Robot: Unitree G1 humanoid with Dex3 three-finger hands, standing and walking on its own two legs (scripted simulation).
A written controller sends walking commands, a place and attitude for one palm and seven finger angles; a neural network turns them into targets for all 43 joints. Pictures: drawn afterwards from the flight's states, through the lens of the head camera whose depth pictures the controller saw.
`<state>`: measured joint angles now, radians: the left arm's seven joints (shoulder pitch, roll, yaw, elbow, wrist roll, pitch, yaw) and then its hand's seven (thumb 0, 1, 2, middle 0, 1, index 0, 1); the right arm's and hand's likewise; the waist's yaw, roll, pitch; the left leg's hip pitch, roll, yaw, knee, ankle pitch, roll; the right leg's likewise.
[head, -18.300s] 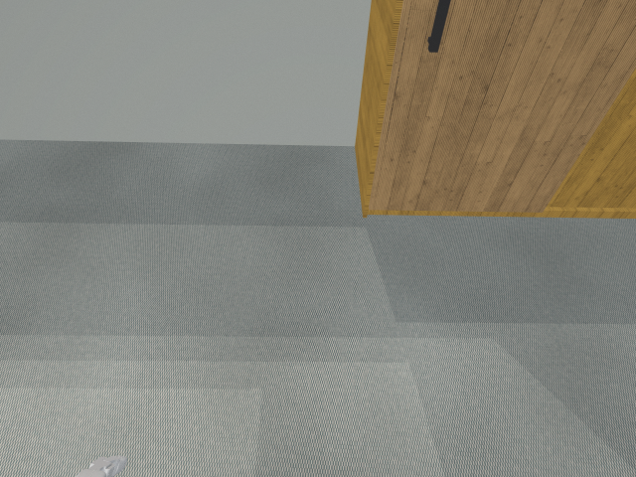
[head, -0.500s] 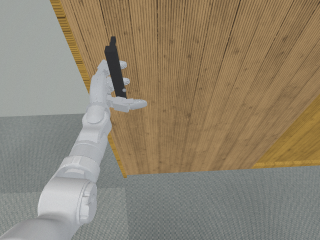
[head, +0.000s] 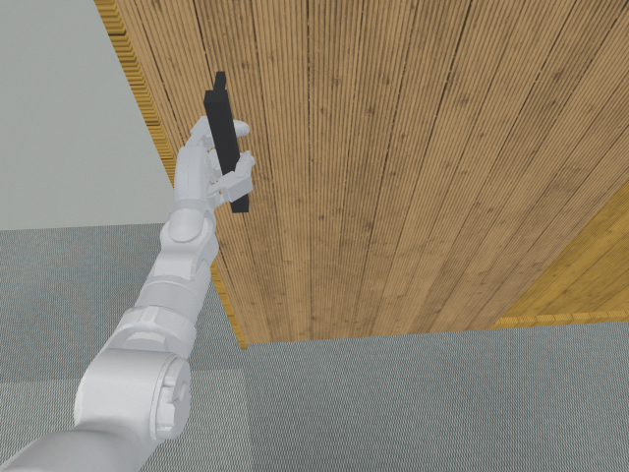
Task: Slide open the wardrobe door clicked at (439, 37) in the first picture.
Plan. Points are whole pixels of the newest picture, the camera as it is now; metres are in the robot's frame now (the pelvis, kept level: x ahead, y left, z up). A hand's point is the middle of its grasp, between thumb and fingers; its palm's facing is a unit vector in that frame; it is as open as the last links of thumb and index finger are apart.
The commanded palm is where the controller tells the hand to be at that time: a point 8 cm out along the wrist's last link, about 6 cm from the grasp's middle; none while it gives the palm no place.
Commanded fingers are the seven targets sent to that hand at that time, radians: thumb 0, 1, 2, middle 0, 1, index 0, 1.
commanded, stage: grip the handle and tug to test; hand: left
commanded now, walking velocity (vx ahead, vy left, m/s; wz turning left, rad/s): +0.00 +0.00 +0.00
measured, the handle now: (231, 148) +0.52 +0.10 +0.12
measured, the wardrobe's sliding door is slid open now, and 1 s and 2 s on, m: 0.00 0.00 0.00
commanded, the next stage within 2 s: tug the door sideways, standing still in 0.68 s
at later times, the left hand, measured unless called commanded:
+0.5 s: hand (244, 176) +0.46 +0.08 +0.12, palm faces +0.02 -1.00 +0.00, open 6.1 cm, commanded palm +0.41 +0.13 +0.12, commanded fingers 0.00 0.90 0.90 -0.45 -1.40 -0.45 -1.40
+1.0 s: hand (244, 175) +0.46 +0.08 +0.12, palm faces +0.03 -1.00 +0.00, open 6.1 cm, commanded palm +0.44 +0.11 +0.12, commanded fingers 0.00 0.90 0.90 -0.45 -1.40 -0.45 -1.40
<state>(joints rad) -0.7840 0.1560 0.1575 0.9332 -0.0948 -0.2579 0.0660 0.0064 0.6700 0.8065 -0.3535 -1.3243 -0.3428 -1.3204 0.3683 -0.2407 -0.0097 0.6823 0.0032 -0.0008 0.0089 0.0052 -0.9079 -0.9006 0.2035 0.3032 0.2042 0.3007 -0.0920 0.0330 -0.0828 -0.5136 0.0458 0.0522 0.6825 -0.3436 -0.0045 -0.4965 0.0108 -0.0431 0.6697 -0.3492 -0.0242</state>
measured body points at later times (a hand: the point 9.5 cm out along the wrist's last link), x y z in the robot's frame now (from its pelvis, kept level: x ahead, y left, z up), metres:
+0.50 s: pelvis +0.00 +0.00 +0.00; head +0.05 -0.01 +0.45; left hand +0.45 +0.13 +0.12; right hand +0.05 -0.25 -0.13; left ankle -0.01 +0.12 -0.72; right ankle -0.01 -0.10 -0.72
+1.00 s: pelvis +0.03 -0.01 +0.00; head +0.08 -0.02 +0.45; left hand +0.46 +0.13 +0.12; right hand +0.13 -0.25 -0.12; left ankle -0.01 +0.12 -0.72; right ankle -0.01 -0.10 -0.72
